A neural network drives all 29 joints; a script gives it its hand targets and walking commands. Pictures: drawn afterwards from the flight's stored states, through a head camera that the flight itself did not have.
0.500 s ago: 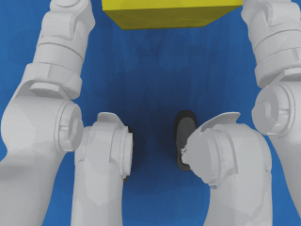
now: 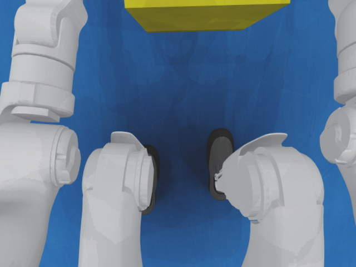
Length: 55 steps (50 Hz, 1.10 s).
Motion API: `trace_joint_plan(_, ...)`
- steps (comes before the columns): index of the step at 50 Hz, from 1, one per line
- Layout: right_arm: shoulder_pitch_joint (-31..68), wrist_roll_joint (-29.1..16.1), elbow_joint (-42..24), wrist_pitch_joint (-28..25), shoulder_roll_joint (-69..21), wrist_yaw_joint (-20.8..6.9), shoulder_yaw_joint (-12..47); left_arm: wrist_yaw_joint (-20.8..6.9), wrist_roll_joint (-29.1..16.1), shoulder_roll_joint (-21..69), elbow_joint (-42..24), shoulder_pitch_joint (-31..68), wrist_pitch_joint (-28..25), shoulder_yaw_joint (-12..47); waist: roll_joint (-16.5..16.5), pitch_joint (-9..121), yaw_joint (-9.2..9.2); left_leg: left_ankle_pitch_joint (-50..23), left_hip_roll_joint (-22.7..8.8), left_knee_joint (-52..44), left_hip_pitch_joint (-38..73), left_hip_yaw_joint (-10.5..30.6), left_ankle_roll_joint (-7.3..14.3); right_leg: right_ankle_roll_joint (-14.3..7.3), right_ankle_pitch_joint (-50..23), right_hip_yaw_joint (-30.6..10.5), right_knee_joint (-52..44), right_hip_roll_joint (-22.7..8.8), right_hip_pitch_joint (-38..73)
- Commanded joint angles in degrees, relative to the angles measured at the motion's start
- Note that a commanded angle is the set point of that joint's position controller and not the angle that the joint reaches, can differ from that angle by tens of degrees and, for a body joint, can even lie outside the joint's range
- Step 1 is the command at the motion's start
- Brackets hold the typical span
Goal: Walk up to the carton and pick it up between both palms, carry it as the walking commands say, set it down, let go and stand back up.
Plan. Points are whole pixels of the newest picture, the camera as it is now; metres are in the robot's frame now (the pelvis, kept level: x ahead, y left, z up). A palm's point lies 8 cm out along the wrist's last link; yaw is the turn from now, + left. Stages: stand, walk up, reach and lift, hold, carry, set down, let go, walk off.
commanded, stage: set down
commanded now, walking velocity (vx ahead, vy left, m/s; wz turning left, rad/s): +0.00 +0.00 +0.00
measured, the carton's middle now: out of the picture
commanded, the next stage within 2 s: let go in 1.18 s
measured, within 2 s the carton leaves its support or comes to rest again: neither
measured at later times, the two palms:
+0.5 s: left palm out of the picture +0.57 +0.16 -0.02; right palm out of the picture +0.57 -0.26 -0.02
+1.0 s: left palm out of the picture +0.57 +0.16 +0.13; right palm out of the picture +0.57 -0.26 +0.13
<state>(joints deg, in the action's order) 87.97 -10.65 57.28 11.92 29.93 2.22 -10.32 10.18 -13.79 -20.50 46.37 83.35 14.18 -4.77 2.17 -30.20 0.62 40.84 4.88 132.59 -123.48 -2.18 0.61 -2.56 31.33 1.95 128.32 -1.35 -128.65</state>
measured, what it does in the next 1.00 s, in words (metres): rises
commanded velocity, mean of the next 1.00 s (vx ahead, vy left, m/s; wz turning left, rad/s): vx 0.00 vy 0.00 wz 0.00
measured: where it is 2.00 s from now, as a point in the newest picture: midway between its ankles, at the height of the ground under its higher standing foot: (182, 182)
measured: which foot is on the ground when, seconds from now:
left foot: down 0.00-1.00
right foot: down 0.00-1.00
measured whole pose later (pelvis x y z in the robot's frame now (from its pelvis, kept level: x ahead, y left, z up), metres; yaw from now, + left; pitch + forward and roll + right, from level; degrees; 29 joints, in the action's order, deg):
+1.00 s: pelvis -0.01 -0.01 +0.24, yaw -1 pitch +31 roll +3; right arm 86.9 -8.6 37.7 30.1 29.4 3.2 -11.3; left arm 5.1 -11.9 -25.4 34.8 83.4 29.5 -11.8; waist 0.0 -30.1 0.6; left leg 25.9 3.7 80.6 -86.1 -0.4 -0.8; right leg -2.6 19.4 -0.6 78.9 1.4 -90.7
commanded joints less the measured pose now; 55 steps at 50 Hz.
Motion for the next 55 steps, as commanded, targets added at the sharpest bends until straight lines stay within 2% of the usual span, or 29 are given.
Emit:
trace_joint_plan(1, 23.5, 0.6, -15.9, 0.0, 15.1, 0.3, -1.7, 0.6, 0.5, -11.2, -16.7, 26.4, 0.3, -2.7, -2.8, 107.6, 3.14, -29.0, -0.7, -17.4, 40.2, 0.6, -1.2, 0.8, -31.5, -1.3, -9.1, 1.7, 61.7)
trace_joint_plan(3, 22.7, 1.5, -17.4, 1.4, 15.1, 0.7, -2.5, 0.7, 1.0, -12.4, -15.8, 24.8, 1.3, -4.4, -4.3, 107.8, 2.52, -27.6, -0.5, -18.8, 37.8, 0.0, -0.9, 0.9, -32.4, -1.4, -10.3, 2.1, 64.7)
trace_joint_plan(6, 21.7, 2.7, -18.8, 3.0, 14.7, 1.1, -3.5, 0.6, 1.7, -13.3, -16.2, 23.7, 2.2, -5.9, -4.8, 109.2, 2.03, -26.6, -0.1, -20.8, 35.5, -0.6, -0.9, 0.7, -33.9, -1.6, -11.9, 2.6, 68.2)
trace_joint_plan(7, 22.0, 2.6, -19.6, 3.5, 14.2, 1.0, -3.2, 0.6, 1.8, -13.4, -16.0, 23.2, 2.4, -6.1, -5.7, 109.8, 1.3, -26.7, 0.0, -21.6, 35.1, -0.7, -0.6, 0.8, -34.6, -1.6, -12.2, 2.8, 69.4)
trace_joint_plan(9, 22.2, 2.4, -21.9, 4.2, 14.5, 1.0, -3.0, 0.5, 1.4, -12.8, -17.9, 22.7, 3.1, -5.8, -6.1, 111.0, 1.48, -26.1, 0.2, -23.4, 34.0, -1.0, -1.0, 0.3, -35.6, -1.8, -13.8, 3.1, 72.1)
trace_joint_plan(12, 22.5, 2.5, -22.6, 5.7, 13.6, 0.9, -2.5, 0.3, 1.2, -13.8, -16.7, 22.4, 4.2, -6.9, -8.0, 112.4, 0.53, -25.3, 0.4, -25.9, 32.5, -1.3, -1.0, 0.4, -37.0, -2.2, -15.6, 3.3, 76.7)
trace_joint_plan(13, 23.0, 1.9, -24.6, 6.0, 13.9, 1.0, -2.2, 0.3, 1.2, -14.3, -18.8, 23.3, 4.4, -7.0, -7.2, 114.8, 0.07, -25.6, 0.4, -26.4, 33.3, -1.8, -1.2, 0.2, -37.7, -2.8, -16.8, 3.4, 78.9)
trace_joint_plan(15, 24.2, 0.3, -28.9, 7.0, 13.8, 1.1, -1.6, 0.1, 1.2, -15.5, -21.4, 23.8, 5.0, -7.1, -7.7, 118.7, -0.94, -26.9, 0.8, -28.0, 35.0, -1.8, -1.0, 0.4, -39.9, -3.0, -18.1, 3.7, 82.4)
trace_joint_plan(16, 23.8, 0.6, -28.2, 7.5, 14.5, 1.1, -1.9, 0.0, 0.9, -15.7, -21.0, 24.1, 5.5, -7.4, -8.1, 118.4, -0.2, -25.7, 0.7, -28.8, 33.7, -2.1, -1.2, 0.2, -39.8, -3.3, -19.2, 3.7, 84.0)
trace_joint_plan(18, 23.9, 0.0, -28.1, 8.8, 14.1, 1.0, -1.5, -0.5, 1.1, -16.2, -20.7, 24.2, 6.5, -8.0, -8.0, 118.1, -1.27, -24.2, 0.9, -31.2, 32.2, -2.3, -1.2, 0.1, -39.0, -3.8, -21.1, 3.6, 85.9)
trace_joint_plan(20, 24.5, 0.1, -28.9, 9.9, 14.4, 1.1, -1.5, -0.8, 0.6, -17.0, -22.4, 25.8, 7.4, -8.1, -8.2, 120.5, -0.66, -24.1, 0.9, -33.1, 34.1, -2.3, -1.3, 0.1, -38.8, -4.1, -23.3, 3.7, 88.1)
trace_joint_plan(21, 24.7, -0.2, -30.3, 10.3, 15.1, 1.2, -2.0, -1.0, 0.7, -17.8, -23.8, 26.1, 7.9, -8.2, -7.0, 122.1, -0.84, -24.3, 0.9, -34.0, 34.8, -2.5, -1.4, 0.0, -39.2, -4.3, -24.2, 3.7, 89.5)
trace_joint_plan(22, 24.0, 0.3, -29.4, 10.9, 14.7, 1.2, -2.3, -1.3, 0.5, -17.6, -22.2, 25.5, 8.4, -7.9, -7.6, 122.2, -0.19, -23.9, 0.9, -35.4, 35.1, -2.2, -1.4, 0.2, -39.0, -3.9, -25.3, 3.8, 89.8)
trace_joint_plan(27, 23.9, 0.6, -29.9, 12.8, 16.0, 1.1, -3.5, -1.9, 0.8, -18.5, -25.2, 26.4, 10.3, -8.2, -3.8, 126.6, -0.06, -25.0, 0.7, -39.9, 41.8, -2.1, -2.0, -0.1, -37.9, -3.8, -30.1, 4.0, 90.6)
trace_joint_plan(30, 24.9, 0.3, -32.1, 13.6, 15.6, 1.1, -3.3, -2.3, 0.6, -19.2, -26.2, 27.3, 11.3, -8.6, -4.5, 128.2, -0.44, -25.1, 0.8, -42.9, 44.1, -2.2, -1.9, 0.1, -37.9, -3.6, -33.3, 4.2, 93.4)
trace_joint_plan(35, 24.2, 0.7, -31.0, 14.6, 14.8, 1.1, -3.1, -3.0, 1.0, -19.5, -24.4, 25.7, 12.2, -9.2, -5.6, 127.7, -1.09, -25.7, 1.1, -48.1, 45.9, -2.2, -1.8, 0.4, -38.9, -3.7, -38.1, 4.2, 97.8)
trace_joint_plan(36, 24.4, 1.3, -31.2, 14.5, 15.5, 1.0, -3.4, -3.2, 1.1, -19.5, -25.0, 25.6, 12.3, -9.0, -5.4, 127.7, -0.47, -25.9, 1.1, -49.3, 46.7, -2.1, -1.9, 0.4, -39.7, -3.7, -39.0, 4.3, 99.2)
trace_joint_plan(38, 24.3, 0.9, -32.1, 14.8, 14.5, 1.2, -2.9, -3.5, 1.5, -20.5, -25.4, 25.9, 12.4, -9.8, -4.9, 129.0, -1.75, -26.4, 1.1, -51.2, 48.3, -2.4, -1.8, 0.5, -40.1, -4.4, -41.4, 4.2, 102.2)
trace_joint_plan(39, 24.2, 1.1, -31.3, 14.8, 15.1, 1.2, -3.3, -3.7, 1.6, -20.1, -24.4, 25.8, 12.4, -9.5, -4.7, 128.2, -1.24, -26.4, 1.2, -52.5, 48.5, -2.4, -1.9, 0.5, -40.4, -4.3, -42.6, 4.2, 102.5)
trace_joint_plan(40, 24.2, 1.9, -32.0, 14.8, 15.1, 1.3, -3.7, -3.9, 1.3, -19.8, -24.7, 25.5, 12.6, -9.5, -5.9, 128.9, -0.38, -26.6, 1.1, -53.5, 49.4, -2.1, -1.8, 0.6, -41.1, -3.9, -43.4, 4.3, 104.1)
trace_joint_plan(43, 24.8, 1.0, -33.9, 15.0, 13.9, 1.3, -2.8, -4.4, 1.4, -19.8, -26.0, 25.5, 12.5, -9.2, -4.9, 130.4, -1.62, -28.9, 1.2, -57.1, 53.0, -2.2, -1.7, 0.7, -43.2, -4.5, -46.9, 4.2, 107.6)
trace_joint_plan(47, 23.3, 2.4, -33.0, 14.9, 13.9, 1.2, -3.6, -4.9, 1.9, -19.5, -24.2, 23.4, 12.6, -9.4, -6.2, 128.9, -1.14, -29.9, 0.9, -61.6, 55.3, -1.4, -1.4, 0.8, -45.2, -4.8, -50.9, 4.0, 111.5)
trace_joint_plan(50, 22.5, 2.4, -33.6, 14.6, 12.5, 1.1, -3.2, -5.1, 3.2, -20.6, -25.2, 22.9, 11.8, -11.0, -7.0, 130.4, -2.67, -31.3, 1.0, -65.5, 56.8, -1.5, -1.1, 1.0, -48.1, -5.5, -53.9, 4.0, 117.4)
trace_joint_plan(52, 21.7, 2.7, -32.1, 14.2, 12.5, 1.1, -3.5, -5.4, 3.4, -20.0, -24.8, 22.5, 11.4, -10.2, -5.6, 129.3, -2.26, -32.0, 0.7, -67.7, 57.6, -1.4, -1.4, 0.8, -49.5, -6.0, -55.8, 3.7, 118.9)
trace_joint_plan(55, 22.2, 3.1, -30.5, 13.6, 11.6, 0.8, -3.4, -5.7, 3.9, -18.8, -22.4, 22.8, 10.7, -10.0, -5.5, 126.5, -2.68, -32.3, 0.2, -70.6, 60.7, -0.9, -1.3, 1.2, -48.3, -5.8, -59.0, 3.5, 118.1)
